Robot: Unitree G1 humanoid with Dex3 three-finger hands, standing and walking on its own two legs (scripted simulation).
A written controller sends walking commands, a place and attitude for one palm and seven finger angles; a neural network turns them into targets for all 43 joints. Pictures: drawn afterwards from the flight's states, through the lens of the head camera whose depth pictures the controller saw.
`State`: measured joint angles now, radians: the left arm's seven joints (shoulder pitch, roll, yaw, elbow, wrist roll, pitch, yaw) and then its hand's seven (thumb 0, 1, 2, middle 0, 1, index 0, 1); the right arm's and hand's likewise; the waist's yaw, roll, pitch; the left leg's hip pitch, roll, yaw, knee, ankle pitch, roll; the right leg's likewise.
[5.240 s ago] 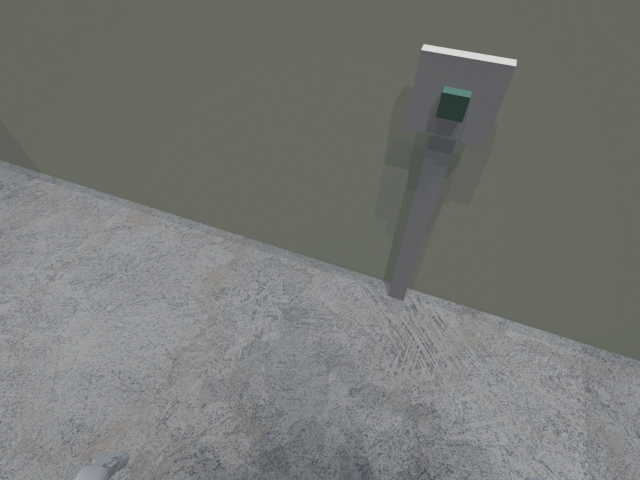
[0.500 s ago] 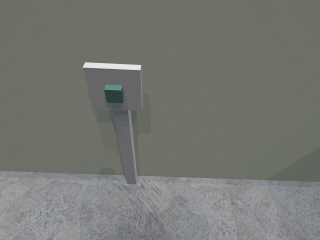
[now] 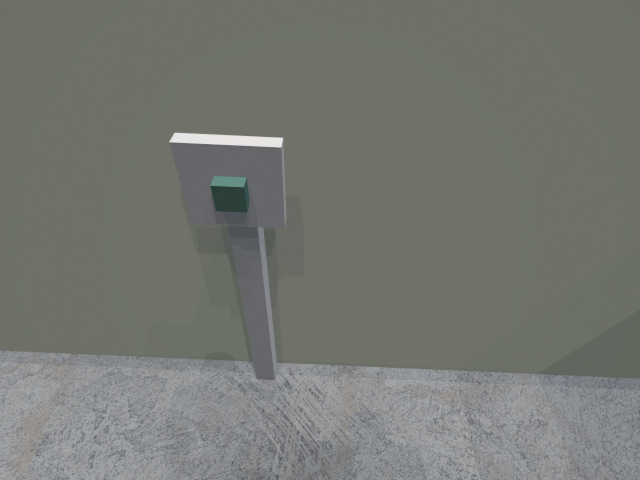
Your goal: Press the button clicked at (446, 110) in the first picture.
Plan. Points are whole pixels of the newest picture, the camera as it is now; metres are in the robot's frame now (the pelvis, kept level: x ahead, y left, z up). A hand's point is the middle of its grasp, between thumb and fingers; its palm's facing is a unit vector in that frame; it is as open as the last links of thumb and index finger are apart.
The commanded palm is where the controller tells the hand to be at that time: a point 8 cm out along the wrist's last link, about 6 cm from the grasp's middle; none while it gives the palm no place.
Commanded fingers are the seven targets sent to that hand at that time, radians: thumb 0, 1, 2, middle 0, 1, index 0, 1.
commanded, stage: look again from close up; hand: left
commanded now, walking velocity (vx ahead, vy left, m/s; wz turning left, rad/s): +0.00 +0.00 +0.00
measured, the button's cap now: (231, 193) +0.55 +0.19 +0.05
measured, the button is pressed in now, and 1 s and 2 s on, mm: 0 0 0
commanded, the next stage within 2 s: shuffle to correct the standing spot in 0.10 s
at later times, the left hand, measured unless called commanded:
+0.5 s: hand out of the picture -0.04 +0.19 -0.18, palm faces +0.01 -0.98 -0.18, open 7.4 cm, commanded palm none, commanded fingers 0.00 0.90 0.90 -0.20 -0.30 -0.20 -0.30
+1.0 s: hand out of the picture +0.06 +0.19 -0.18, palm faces +0.02 -0.98 -0.18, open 7.3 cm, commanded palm none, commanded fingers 0.00 0.90 0.90 -0.20 -0.30 -0.20 -0.30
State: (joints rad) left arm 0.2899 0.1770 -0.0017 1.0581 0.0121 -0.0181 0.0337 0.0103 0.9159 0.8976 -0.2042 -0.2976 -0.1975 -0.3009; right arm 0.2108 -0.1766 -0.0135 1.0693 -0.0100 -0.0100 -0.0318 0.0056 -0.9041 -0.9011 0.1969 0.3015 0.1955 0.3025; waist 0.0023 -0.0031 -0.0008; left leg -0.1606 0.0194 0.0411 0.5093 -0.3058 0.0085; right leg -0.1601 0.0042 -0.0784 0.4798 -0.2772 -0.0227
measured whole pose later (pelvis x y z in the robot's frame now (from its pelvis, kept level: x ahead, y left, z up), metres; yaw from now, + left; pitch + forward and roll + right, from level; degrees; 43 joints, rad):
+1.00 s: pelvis +0.05 +0.02 -0.01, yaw -2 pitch -3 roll -1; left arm 0.32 0.13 0.02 1.06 0.02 0.00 0.05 0.01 0.92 0.90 -0.20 -0.30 -0.20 -0.30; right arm 0.31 -0.09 -0.01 1.13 0.00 -0.01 -0.06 0.00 -0.90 -0.90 0.20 0.30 0.20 0.30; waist -0.01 0.01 0.05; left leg -0.08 0.01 0.08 0.56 -0.42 0.03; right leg -0.21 -0.02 -0.10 0.56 -0.27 0.00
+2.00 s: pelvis +0.05 +0.00 +0.00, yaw -1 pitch -1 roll +0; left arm 0.28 0.13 -0.02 1.15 0.01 -0.02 0.03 0.02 0.93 0.90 -0.20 -0.30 -0.20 -0.30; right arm 0.29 -0.13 0.02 1.15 -0.01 -0.02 -0.04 0.00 -0.90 -0.90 0.20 0.30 0.19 0.30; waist 0.00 0.03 0.06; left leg -0.07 0.01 0.07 0.43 -0.34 0.00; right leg -0.23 -0.02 -0.11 0.50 -0.26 -0.04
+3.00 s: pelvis +0.05 -0.01 +0.00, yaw +0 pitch -1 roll +0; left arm 0.30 0.12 -0.01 1.14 0.01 -0.02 0.03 0.01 0.92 0.90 -0.20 -0.30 -0.20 -0.30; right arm 0.32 -0.10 0.02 1.17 -0.01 -0.02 -0.04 0.00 -0.90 -0.90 0.20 0.30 0.20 0.30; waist 0.01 0.01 0.05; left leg -0.07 0.02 0.05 0.42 -0.34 -0.01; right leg -0.21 -0.01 -0.13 0.49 -0.26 -0.05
